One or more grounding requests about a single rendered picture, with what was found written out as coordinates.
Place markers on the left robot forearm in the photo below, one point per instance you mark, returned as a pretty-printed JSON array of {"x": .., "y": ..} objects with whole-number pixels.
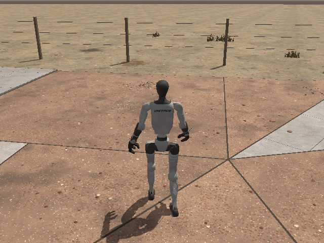
[{"x": 135, "y": 135}]

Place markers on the left robot foot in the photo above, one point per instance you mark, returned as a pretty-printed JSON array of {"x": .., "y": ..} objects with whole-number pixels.
[{"x": 151, "y": 196}]

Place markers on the left robot hand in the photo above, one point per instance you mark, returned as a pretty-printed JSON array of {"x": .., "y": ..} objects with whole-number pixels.
[{"x": 130, "y": 146}]

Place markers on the right robot forearm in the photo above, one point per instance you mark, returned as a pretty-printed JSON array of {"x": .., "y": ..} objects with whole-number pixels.
[{"x": 185, "y": 130}]

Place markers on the right robot upper arm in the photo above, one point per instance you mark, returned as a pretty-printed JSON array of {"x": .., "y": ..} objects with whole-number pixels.
[{"x": 180, "y": 113}]

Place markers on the right robot hand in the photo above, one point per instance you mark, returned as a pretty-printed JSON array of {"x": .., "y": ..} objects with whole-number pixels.
[{"x": 185, "y": 139}]

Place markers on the robot torso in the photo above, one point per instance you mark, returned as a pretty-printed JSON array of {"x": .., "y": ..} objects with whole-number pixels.
[{"x": 162, "y": 121}]

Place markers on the left robot upper arm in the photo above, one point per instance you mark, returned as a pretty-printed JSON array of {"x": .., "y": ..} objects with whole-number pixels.
[{"x": 143, "y": 115}]

